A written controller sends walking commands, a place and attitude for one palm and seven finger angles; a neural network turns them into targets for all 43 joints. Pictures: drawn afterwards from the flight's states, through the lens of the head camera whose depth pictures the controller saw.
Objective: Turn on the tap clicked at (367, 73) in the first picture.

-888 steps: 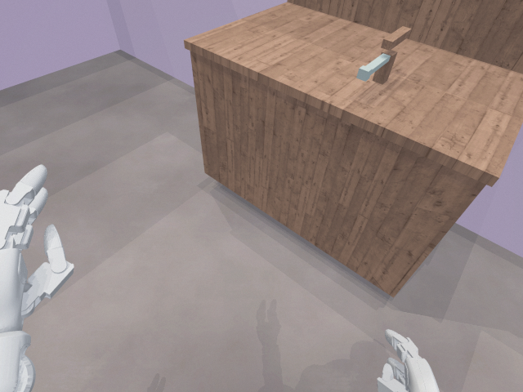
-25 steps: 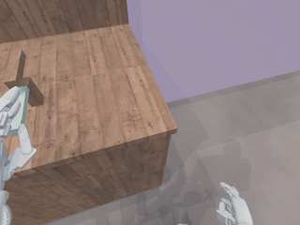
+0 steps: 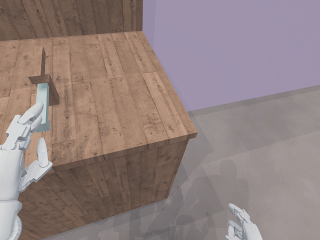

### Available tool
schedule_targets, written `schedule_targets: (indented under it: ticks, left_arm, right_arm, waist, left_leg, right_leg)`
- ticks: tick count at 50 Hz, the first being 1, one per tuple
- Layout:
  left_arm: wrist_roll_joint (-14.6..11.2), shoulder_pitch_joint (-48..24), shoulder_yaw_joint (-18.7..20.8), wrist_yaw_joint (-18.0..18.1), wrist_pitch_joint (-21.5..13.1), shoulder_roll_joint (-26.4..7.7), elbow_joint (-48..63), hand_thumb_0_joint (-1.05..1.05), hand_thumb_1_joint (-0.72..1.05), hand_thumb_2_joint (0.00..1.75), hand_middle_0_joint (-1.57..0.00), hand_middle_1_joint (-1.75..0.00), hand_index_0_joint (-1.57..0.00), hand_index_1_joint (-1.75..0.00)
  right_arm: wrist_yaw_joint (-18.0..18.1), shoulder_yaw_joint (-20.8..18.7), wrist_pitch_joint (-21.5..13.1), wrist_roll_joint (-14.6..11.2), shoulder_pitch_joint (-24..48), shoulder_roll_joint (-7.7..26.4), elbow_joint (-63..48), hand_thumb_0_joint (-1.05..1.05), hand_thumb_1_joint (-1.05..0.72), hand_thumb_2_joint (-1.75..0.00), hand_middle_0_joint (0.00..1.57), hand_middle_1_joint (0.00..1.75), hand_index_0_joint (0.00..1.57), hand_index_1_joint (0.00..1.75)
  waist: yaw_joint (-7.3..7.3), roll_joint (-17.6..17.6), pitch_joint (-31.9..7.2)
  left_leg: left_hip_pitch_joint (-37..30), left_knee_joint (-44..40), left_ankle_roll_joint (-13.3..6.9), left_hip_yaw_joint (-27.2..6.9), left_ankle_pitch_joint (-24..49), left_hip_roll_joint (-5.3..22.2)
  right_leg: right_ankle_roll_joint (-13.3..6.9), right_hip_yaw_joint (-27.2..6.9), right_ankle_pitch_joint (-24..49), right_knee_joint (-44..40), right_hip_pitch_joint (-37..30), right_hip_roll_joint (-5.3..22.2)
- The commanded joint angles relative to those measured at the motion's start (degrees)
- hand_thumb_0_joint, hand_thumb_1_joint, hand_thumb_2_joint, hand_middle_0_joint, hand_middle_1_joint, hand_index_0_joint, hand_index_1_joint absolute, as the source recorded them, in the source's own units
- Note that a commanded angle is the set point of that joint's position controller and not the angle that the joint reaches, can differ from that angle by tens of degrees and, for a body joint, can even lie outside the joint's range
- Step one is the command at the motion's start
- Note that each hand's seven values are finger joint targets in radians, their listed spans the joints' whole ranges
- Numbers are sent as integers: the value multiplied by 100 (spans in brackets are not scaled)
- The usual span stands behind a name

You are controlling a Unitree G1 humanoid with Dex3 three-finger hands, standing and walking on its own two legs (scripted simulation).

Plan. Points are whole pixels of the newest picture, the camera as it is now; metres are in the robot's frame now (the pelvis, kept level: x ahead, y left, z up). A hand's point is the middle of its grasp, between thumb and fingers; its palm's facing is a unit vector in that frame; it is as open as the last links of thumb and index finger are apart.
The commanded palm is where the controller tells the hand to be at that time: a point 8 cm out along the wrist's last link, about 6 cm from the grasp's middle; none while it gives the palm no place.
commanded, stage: come to a stop and stand still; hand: left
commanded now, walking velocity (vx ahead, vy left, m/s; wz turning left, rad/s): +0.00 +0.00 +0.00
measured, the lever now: (41, 124) +0.34 +0.32 +0.09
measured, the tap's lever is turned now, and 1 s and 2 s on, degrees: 0 0 0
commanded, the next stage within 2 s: look again from close up in 0.48 s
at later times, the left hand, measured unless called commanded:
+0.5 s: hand (24, 137) +0.25 +0.28 +0.17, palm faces +0.39 -0.84 -0.37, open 7.4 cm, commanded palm +0.18 +0.30 +0.18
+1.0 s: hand (22, 131) +0.25 +0.27 +0.18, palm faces +0.42 -0.78 -0.46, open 7.4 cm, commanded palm +0.18 +0.29 +0.18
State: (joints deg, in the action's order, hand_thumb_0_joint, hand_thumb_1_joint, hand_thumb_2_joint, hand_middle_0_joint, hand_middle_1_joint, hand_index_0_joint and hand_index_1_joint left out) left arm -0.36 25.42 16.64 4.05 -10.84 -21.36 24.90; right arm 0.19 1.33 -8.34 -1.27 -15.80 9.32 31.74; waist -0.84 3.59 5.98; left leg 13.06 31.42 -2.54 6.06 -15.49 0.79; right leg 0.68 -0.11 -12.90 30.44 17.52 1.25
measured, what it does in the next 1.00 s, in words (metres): stands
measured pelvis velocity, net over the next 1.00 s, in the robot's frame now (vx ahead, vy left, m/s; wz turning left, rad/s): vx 0.02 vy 0.00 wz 0.03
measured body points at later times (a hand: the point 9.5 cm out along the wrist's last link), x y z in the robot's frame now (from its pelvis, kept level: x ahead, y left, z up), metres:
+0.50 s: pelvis +0.03 +0.02 +0.00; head +0.06 +0.06 +0.45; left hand +0.22 +0.32 +0.19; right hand +0.22 -0.19 -0.06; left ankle +0.02 +0.09 -0.73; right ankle +0.05 -0.13 -0.73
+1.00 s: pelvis +0.02 +0.00 +0.01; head +0.05 +0.03 +0.45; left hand +0.22 +0.31 +0.21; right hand +0.20 -0.22 -0.07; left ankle +0.02 +0.09 -0.73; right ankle +0.05 -0.13 -0.73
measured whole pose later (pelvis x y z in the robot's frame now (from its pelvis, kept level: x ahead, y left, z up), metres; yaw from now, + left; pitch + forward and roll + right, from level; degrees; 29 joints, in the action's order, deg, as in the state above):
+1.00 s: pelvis +0.02 +0.00 +0.01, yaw +2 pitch -1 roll -1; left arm 1.0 17.0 22.4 3.9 -12.7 -25.3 23.1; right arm 1.5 -0.3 -7.1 0.5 -12.9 10.9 33.4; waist -2.5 1.4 3.5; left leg 12.4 28.5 -2.4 4.2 -15.3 0.5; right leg 1.2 1.0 -11.4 24.4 12.0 0.6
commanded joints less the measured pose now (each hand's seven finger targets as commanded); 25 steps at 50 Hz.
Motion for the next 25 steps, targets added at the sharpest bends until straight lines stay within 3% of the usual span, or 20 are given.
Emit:
schedule_targets:
  ticks: [1,2,3,4,5,6,7,8,11,12,13,17,18,21,25]
  left_arm:
    - [-41,-1610,1441,328,-597,-1340,1487,0,90,90,-20,-30,-20,-30]
    - [-80,-1492,1432,308,-604,-1321,1374,0,90,90,-20,-30,-20,-30]
    - [-91,-1399,1200,268,-628,-1074,1329,0,90,90,-20,-30,-20,-30]
    - [-113,-1271,1074,226,-652,-958,1238,0,90,90,-20,-30,-20,-30]
    - [-120,-1132,947,189,-676,-827,1149,0,90,90,-20,-30,-20,-30]
    - [-115,-987,668,144,-631,-532,963,0,90,90,-20,-30,-20,-30]
    - [-126,-777,489,121,-564,-320,761,0,90,90,-20,-30,-20,-30]
    - [-117,-666,466,123,-541,-331,682,0,90,90,-20,-30,-20,-30]
    - [-70,-678,701,166,-526,-603,706,0,90,90,-20,-30,-20,-30]
    - [-49,-771,967,207,-519,-881,788,0,90,90,-20,-30,-20,-30]
    - [-60,-809,898,195,-543,-771,861,0,90,90,-20,-30,-20,-30]
    - [-88,-1073,1331,247,-596,-1303,1710,0,90,90,-20,-30,-20,-30]
    - [-131,-956,1174,231,-596,-1088,1703,0,90,90,-20,-30,-20,-30]
    - [-149,-825,1132,246,-605,-1045,1931,0,90,90,-20,-30,-20,-30]
    - [-148,-656,992,252,-540,-842,1588,0,90,90,-20,-30,-20,-30]
  right_arm:
    - [19,-372,-508,-45,680,888,-882,0,-90,-90,20,30,20,30]
    - [-2,-358,-549,-36,708,875,-820,0,-90,-90,20,30,20,30]
    - [-13,-336,-576,-15,660,843,-776,0,-90,-90,20,30,20,30]
    - [-14,-320,-606,13,626,847,-713,0,-90,-90,20,30,20,30]
    - [-23,-297,-624,50,612,856,-633,0,-90,-90,20,30,20,30]
    - [-35,-347,-631,48,531,902,-569,0,-90,-90,20,30,20,30]
    - [-34,-371,-625,22,612,908,-557,0,-90,-90,20,30,20,30]
    - [-34,-364,-584,45,558,945,-518,0,-90,-90,20,30,20,30]
    - [-4,-357,-478,31,656,953,-564,0,-90,-90,20,30,20,30]
    - [20,-328,-422,35,766,944,-570,0,-90,-90,20,30,20,30]
    - [36,-337,-377,53,766,926,-616,0,-90,-90,20,30,20,30]
    - [78,-327,-306,50,934,884,-759,0,-90,-90,20,30,20,30]
    - [78,-328,-297,68,916,872,-783,0,-90,-90,20,30,20,30]
    - [47,-367,-307,59,842,876,-806,0,-90,-90,20,30,20,30]
    - [30,-402,-255,55,767,927,-745,0,-90,-90,20,30,20,30]
  waist:
    - [-144,-1852,-837]
    - [-115,-1351,-1000]
    - [-85,-903,-951]
    - [-38,-574,-849]
    - [1,-577,-804]
    - [34,-163,-830]
    - [29,-253,-804]
    - [16,-328,-880]
    - [-28,-525,-921]
    - [-38,-642,-939]
    - [-33,-565,-982]
    - [-45,-905,-1267]
    - [-46,-949,-1236]
    - [-50,-1243,-1404]
    - [-20,-1170,-1333]
  left_leg:
    - [1564,-1537,-169,-684,-1776,746]
    - [1008,-1217,-86,-625,-1179,622]
    - [666,-863,-22,-592,-867,447]
    - [417,-649,37,-597,-747,313]
    - [172,-584,58,-640,-516,281]
    - [30,-585,120,-638,-372,216]
    - [-228,-663,134,-629,-74,257]
    - [-221,-801,135,-702,72,344]
    - [-49,-1156,134,-880,483,549]
    - [-113,-1231,171,-906,689,584]
    - [-89,-1187,151,-900,891,605]
    - [-347,-959,221,-752,1707,546]
    - [-321,-942,201,-718,1755,553]
    - [-507,-792,238,-680,2186,554]
    - [-517,-844,270,-664,1938,581]
  right_leg:
    - [-135,172,-16,387,-1692,-120]
    - [-167,62,66,-21,-1419,-61]
    - [-212,-129,96,-478,-1109,43]
    - [-272,-380,24,-846,-747,174]
    - [-324,-510,112,-1009,-478,274]
    - [-336,-557,-24,-975,-378,238]
    - [-321,-499,56,-925,-184,182]
    - [-264,-345,172,-827,-257,111]
    - [-164,-100,571,-486,-538,34]
    - [-142,-39,633,-403,-544,22]
    - [-142,21,733,-379,-641,27]
    - [-182,35,1208,-333,-923,96]
    - [-187,57,1220,-341,-941,90]
    - [-219,56,1383,-360,-1059,97]
    - [-221,34,1289,-432,-979,96]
